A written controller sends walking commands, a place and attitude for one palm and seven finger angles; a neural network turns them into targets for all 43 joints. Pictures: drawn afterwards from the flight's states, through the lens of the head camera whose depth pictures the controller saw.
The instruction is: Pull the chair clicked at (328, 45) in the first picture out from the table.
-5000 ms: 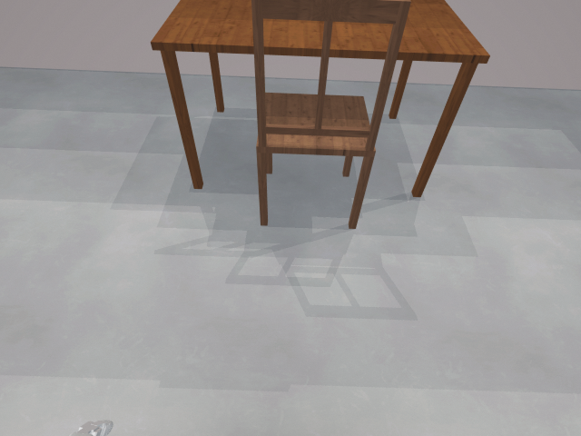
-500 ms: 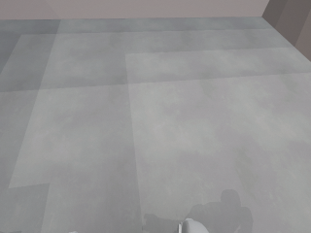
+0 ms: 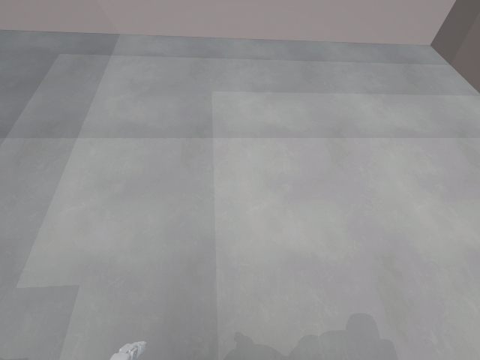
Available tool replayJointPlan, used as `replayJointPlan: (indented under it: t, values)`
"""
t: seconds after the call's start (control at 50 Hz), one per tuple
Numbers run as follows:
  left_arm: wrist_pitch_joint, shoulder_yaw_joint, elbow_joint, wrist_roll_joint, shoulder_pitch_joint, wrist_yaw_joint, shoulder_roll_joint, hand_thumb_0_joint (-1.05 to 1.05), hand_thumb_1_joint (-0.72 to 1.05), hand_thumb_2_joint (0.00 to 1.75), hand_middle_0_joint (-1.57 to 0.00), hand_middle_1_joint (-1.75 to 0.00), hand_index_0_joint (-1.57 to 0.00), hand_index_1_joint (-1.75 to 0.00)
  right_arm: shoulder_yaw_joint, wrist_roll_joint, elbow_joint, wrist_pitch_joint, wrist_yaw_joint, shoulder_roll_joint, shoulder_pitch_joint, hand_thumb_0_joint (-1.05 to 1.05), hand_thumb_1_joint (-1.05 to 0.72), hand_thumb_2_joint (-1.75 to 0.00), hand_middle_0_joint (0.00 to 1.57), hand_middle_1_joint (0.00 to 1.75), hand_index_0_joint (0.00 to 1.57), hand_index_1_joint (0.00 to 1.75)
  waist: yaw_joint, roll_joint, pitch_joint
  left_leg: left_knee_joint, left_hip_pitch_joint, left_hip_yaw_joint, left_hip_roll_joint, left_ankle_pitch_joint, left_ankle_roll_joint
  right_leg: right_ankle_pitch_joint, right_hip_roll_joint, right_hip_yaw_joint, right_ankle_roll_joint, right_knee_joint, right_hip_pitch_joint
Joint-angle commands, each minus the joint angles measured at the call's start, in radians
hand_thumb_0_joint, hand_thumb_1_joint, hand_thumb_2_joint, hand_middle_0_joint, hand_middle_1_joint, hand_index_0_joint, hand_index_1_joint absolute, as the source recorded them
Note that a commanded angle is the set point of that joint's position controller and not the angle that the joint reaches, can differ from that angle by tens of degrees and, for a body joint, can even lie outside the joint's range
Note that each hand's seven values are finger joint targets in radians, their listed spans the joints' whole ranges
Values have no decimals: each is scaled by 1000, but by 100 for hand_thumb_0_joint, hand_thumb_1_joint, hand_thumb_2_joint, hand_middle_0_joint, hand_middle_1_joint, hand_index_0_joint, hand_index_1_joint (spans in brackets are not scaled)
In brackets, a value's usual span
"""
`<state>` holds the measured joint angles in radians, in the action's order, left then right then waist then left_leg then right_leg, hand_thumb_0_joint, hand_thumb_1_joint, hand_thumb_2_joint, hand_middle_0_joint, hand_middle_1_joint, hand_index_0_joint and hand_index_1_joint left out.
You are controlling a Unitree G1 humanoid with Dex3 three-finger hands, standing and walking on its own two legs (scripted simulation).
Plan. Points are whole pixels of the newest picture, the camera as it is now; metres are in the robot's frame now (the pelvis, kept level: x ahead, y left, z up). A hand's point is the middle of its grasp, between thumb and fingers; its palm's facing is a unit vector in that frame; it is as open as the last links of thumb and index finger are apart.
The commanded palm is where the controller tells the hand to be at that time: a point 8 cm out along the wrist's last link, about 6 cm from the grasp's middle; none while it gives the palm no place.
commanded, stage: turn to face it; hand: left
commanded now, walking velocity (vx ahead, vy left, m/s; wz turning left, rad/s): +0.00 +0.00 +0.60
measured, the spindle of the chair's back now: out of the picture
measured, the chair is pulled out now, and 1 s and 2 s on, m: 0.00 0.00 0.00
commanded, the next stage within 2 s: none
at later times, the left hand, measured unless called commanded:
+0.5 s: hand out of the picture +0.03 +0.21 -0.14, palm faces +0.30 -0.92 -0.27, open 7.4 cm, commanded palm none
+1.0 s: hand out of the picture -0.13 +0.16 -0.17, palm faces +0.61 -0.75 -0.26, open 7.4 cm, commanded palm none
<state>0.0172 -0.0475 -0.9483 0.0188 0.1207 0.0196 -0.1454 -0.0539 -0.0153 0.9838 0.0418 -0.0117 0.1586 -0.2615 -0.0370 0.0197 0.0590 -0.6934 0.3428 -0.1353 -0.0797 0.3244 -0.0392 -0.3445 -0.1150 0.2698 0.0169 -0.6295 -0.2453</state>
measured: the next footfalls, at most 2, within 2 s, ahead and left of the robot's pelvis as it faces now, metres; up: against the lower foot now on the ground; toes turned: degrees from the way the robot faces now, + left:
right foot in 0.56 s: +0.05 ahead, -0.15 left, +0.00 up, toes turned +17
left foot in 0.98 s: -0.07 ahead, +0.08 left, +0.00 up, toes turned +42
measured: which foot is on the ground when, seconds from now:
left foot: down 0.00-0.56, up 0.58-0.96, down 0.98-1.00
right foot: down 0.00-0.00, up 0.02-0.54, down 0.56-0.98, up 1.00-1.00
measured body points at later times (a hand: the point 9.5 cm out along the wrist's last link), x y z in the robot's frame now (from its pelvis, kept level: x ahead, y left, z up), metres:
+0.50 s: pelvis -0.01 -0.02 +0.01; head +0.02 -0.02 +0.46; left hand +0.02 +0.26 -0.12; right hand +0.12 -0.26 -0.13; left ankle +0.03 +0.09 -0.72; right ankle +0.01 -0.17 -0.69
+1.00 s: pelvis -0.02 -0.03 +0.00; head +0.01 +0.00 +0.45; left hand -0.16 +0.20 -0.15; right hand +0.23 -0.18 -0.13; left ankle -0.10 +0.05 -0.73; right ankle +0.01 -0.16 -0.72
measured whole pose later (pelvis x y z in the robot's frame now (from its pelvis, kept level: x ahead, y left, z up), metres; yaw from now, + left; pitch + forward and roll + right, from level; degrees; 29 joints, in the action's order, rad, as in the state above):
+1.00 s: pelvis -0.02 -0.03 +0.00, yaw +36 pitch +1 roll +1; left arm 0.03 -0.06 -0.91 0.02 0.28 0.01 -0.24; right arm -0.07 -0.02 0.89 0.05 -0.04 0.26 -0.11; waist 0.02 0.04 0.09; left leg -0.59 0.28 -0.10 -0.02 0.30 0.00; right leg -0.41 -0.20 0.25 0.06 -0.70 -0.26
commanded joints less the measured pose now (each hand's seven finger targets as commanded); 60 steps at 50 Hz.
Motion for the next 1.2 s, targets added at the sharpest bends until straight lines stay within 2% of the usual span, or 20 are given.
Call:
replayJointPlan:
  t: [0.0, 0.04, 0.08, 0.12, 0.38, 0.48, 0.5, 0.52, 0.54, 0.58, 0.64, 0.82, 0.88, 0.92, 0.94, 0.96, 0.98, 1.02, 1.08, 1.18]
  values:
    - [11, -40, 139, -4, -12, 8, -100, 0, 90, 90, -20, -30, -20, -30, -68, -19, -64, -28, 14, 268, -174, 0, -90, -90, 20, 30, 20, 30, -57, -341, -88, 408, -180, 579, -385, -439, 238, -327, 21, -149, 53, -458, -339]
    - [10, -52, 122, 4, -33, 4, -108, 0, 90, 90, -20, -30, -20, -30, -62, -13, -71, -37, 31, 238, -105, 0, -90, -90, 20, 30, 20, 30, -27, -252, -112, 399, -184, 517, -292, -300, 199, -165, 11, -274, 44, -603, -406]
    - [8, -58, 85, 4, 17, -7, -125, 0, 90, 90, -20, -30, -20, -30, -46, -9, -107, -48, 33, 196, -6, 0, -90, -90, 20, 30, 20, 30, 14, -159, -111, 393, -174, 380, -211, -309, 160, -27, -4, -275, 57, -603, -383]
    - [12, -59, 67, 1, 57, -7, -136, 0, 90, 90, -20, -30, -20, -30, -44, -6, -112, -52, 34, 203, 6, 0, -90, -90, 20, 30, 20, 30, 21, -129, -135, 392, -198, 343, -182, -356, 166, -3, 3, -278, 68, -564, -348]
    - [16, -48, 118, -5, 32, 2, -167, 0, 90, 90, -20, -30, -20, -30, -70, -9, -127, -20, 14, 270, 26, 0, -90, -90, 20, 30, 20, 30, -6, -176, -102, 394, -152, 513, -137, -173, 213, -85, 66, -276, 66, -243, -226]
    - [4, -48, 114, -13, 159, 9, -177, 0, 90, 90, -20, -30, -20, -30, -80, -9, -164, -5, 4, 270, 103, 0, -90, -90, 20, 30, 20, 30, 50, -179, -120, 345, 14, 540, -69, -123, 167, 3, 111, -254, 37, 63, 42]
    - [-3, -55, 106, -11, 208, 12, -196, 0, 90, 90, -20, -30, -20, -30, -78, -3, -175, -2, 2, 247, 116, 0, -90, -90, 20, 30, 20, 30, 78, -127, -120, 282, 124, 504, -22, -55, 123, 62, 76, -269, 23, 233, 178]
    - [-13, -74, 118, 8, 222, 20, -283, 0, 90, 90, -20, -30, -20, -30, -70, 6, -189, 2, -3, 172, 92, 0, -90, -90, 20, 30, 20, 30, 84, 138, -110, 28, 317, 351, 106, 118, 38, -127, -169, -532, -63, 424, 282]
    - [-8, -69, 151, 9, 152, 20, -342, 0, 90, 90, -20, -30, -20, -30, -68, -4, -213, -3, -2, 166, 100, 0, -90, -90, 20, 30, 20, 30, 76, 285, -63, -243, 369, 200, 167, 219, -9, -171, -387, -704, -159, 482, 133]
    - [-15, -61, 181, 1, 36, 24, -274, 0, 90, 90, -20, -30, -20, -30, -76, -12, -191, 9, -8, 197, 107, 0, -90, -90, 20, 30, 20, 30, 20, 169, -32, -453, 291, 224, 94, 154, 4, -7, -299, -577, -148, 431, -15]
    - [-33, -35, 172, 3, 18, 16, -212, 0, 90, 90, -20, -30, -20, -30, -63, -8, -145, 13, -23, 175, 64, 0, -90, -90, 20, 30, 20, 30, -3, 130, -14, -515, 273, 156, 62, 32, -33, 332, -187, -308, -118, 314, 53]
    - [-21, -49, 102, 11, 193, 13, -274, 0, 90, 90, -20, -30, -20, -30, -31, 1, -172, 11, -24, 147, 224, 0, -90, -90, 20, 30, 20, 30, 94, 196, -50, -177, 159, 51, 50, 119, -39, 623, -246, -208, -134, 227, 197]
    - [-14, -59, 95, 13, 182, 12, -291, 0, 90, 90, -20, -30, -20, -30, -25, 6, -174, -1, -21, 150, 206, 0, -90, -90, 20, 30, 20, 30, 91, 215, -84, -13, 63, 19, 61, 114, -17, 652, -257, -179, -119, 166, 208]
    - [-9, -64, 94, 3, 167, 8, -294, 0, 90, 90, -20, -30, -20, -30, -31, 1, -163, -12, -17, 176, 135, 0, -90, -90, 20, 30, 20, 30, 49, 184, -126, 201, -78, 5, 71, -45, 0, 623, -232, -116, -64, 45, 173]
    - [-7, -63, 103, -6, 165, 3, -280, 0, 90, 90, -20, -30, -20, -30, -48, -3, -146, -21, -16, 231, 62, 0, -90, -90, 20, 30, 20, 30, 6, 68, -181, 296, -279, 69, 18, -244, 32, 520, -207, -83, -13, -121, 42]
    - [-5, -52, 148, -13, 151, -8, -215, 0, 90, 90, -20, -30, -20, -30, -79, -8, -142, -29, -9, 356, -7, 0, -90, -90, 20, 30, 20, 30, -35, -261, -219, 288, -489, 431, -259, -659, 169, -54, -63, -58, 73, -358, -288]
    - [1, -32, 189, -1, 72, -2, -201, 0, 90, 90, -20, -30, -20, -30, -84, 7, -116, -20, -7, 395, -78, 0, -90, -90, 20, 30, 20, 30, -61, -264, -208, 276, -466, 462, -356, -866, 255, -324, -32, -150, 77, -487, -367]
    - [9, -41, 172, -7, 14, 6, -195, 0, 90, 90, -20, -30, -20, -30, -75, 0, -117, -28, 19, 342, -30, 0, -90, -90, 20, 30, 20, 30, -53, -260, -156, 280, -354, 432, -287, -783, 256, -238, -38, -247, 81, -576, -393]
    - [13, -47, 132, -5, 69, -10, -202, 0, 90, 90, -20, -30, -20, -30, -51, -5, -161, -31, 17, 279, 122, 0, -90, -90, 20, 30, 20, 30, 25, -181, -86, 314, -190, 317, -161, -585, 191, -95, -18, -249, 80, -520, -292]
    - [16, -43, 155, -6, 32, -8, -191, 0, 90, 90, -20, -30, -20, -30, -58, -7, -154, -27, 13, 284, 87, 0, -90, -90, 20, 30, 20, 30, 6, -160, -93, 333, -194, 393, -143, -475, 207, -87, 27, -251, 83, -362, -257]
